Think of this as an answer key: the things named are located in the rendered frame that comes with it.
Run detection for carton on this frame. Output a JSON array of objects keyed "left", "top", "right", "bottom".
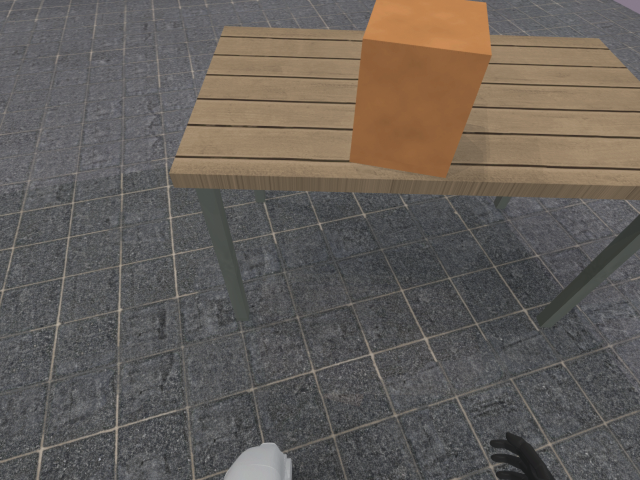
[{"left": 349, "top": 0, "right": 492, "bottom": 178}]

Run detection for table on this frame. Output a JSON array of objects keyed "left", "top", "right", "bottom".
[{"left": 169, "top": 26, "right": 640, "bottom": 328}]

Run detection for robot right hand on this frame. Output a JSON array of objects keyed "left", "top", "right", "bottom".
[{"left": 490, "top": 432, "right": 555, "bottom": 480}]

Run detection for left robot thigh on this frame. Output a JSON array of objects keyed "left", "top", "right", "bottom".
[{"left": 224, "top": 446, "right": 292, "bottom": 480}]

